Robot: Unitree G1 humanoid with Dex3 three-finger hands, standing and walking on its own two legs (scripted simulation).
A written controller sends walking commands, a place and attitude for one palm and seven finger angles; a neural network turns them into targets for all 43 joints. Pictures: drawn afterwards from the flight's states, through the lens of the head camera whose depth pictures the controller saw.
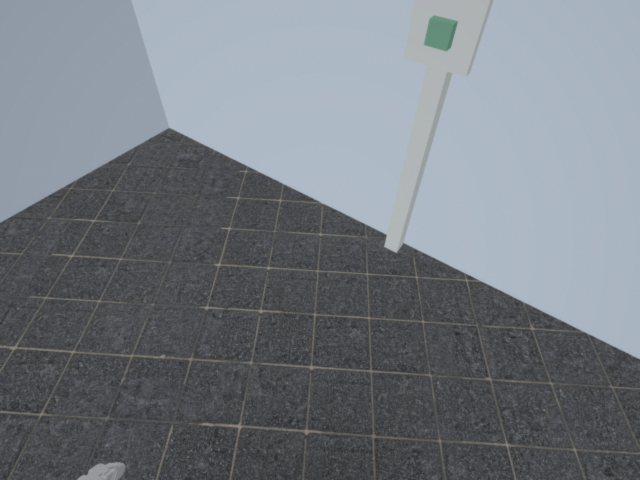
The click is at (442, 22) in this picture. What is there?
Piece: button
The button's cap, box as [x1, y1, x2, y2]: [424, 15, 457, 50]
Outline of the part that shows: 434,15 429,19 424,44 443,50 447,50 450,47 457,21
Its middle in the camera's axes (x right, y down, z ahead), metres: +0.30 -0.51 +0.96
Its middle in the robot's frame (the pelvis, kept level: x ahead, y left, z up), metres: +1.09 -0.24 +0.11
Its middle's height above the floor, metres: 0.88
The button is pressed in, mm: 0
